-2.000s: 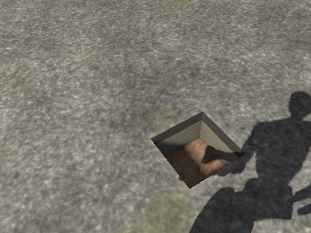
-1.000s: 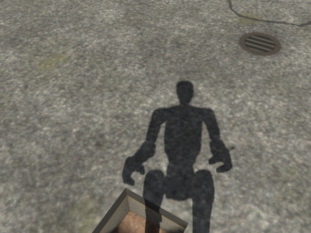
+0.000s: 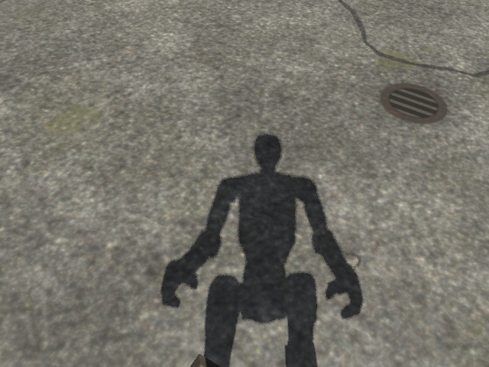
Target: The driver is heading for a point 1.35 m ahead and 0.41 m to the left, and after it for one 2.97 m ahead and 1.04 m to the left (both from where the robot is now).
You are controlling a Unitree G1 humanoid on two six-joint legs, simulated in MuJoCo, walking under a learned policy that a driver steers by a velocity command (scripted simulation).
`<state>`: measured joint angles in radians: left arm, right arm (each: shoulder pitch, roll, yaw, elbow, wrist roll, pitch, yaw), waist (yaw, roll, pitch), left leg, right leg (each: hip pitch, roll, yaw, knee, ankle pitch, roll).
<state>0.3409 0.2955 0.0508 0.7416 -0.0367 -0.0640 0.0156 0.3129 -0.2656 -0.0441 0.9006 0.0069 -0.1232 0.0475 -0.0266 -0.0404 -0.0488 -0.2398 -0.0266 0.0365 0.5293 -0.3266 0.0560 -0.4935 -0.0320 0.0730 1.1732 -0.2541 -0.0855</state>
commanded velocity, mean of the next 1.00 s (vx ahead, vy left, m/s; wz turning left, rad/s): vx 0.96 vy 0.00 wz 0.53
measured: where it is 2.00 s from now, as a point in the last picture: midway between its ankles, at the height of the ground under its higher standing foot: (99, 138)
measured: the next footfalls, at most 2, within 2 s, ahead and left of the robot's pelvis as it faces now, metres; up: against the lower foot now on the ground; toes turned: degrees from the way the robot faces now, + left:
right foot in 0.36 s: +0.55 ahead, -0.17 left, +0.00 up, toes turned +2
left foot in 0.84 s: +0.85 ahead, +0.20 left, +0.00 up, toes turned +30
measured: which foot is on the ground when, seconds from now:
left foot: down 0.00-0.42, up 0.44-0.82, down 0.84-1.00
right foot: up 0.00-0.34, down 0.36-0.82, up 0.84-1.00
